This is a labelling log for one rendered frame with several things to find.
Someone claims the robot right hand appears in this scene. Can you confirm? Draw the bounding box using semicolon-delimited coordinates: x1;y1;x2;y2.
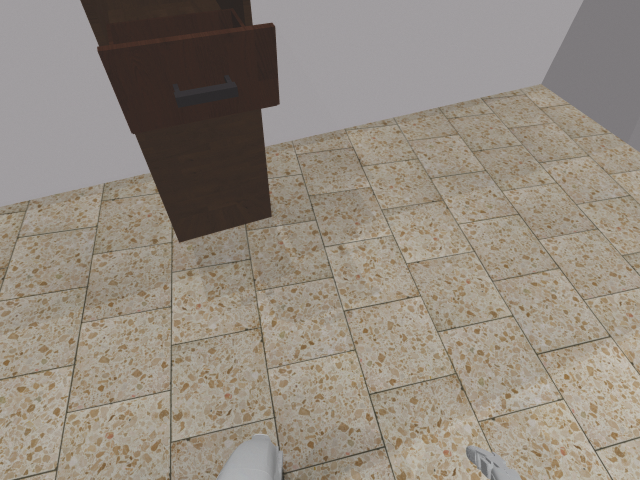
466;446;522;480

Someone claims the drawer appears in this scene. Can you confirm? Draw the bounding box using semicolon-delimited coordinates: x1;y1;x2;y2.
97;8;280;134

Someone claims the robot left shin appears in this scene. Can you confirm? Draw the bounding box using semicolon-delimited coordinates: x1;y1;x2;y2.
251;434;272;443

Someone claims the cabinet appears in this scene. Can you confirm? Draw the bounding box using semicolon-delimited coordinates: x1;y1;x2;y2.
80;0;272;243

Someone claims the robot left thigh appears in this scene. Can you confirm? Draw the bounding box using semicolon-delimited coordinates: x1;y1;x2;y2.
216;440;283;480

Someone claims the handle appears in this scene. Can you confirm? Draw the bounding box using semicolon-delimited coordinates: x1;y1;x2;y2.
172;75;239;108

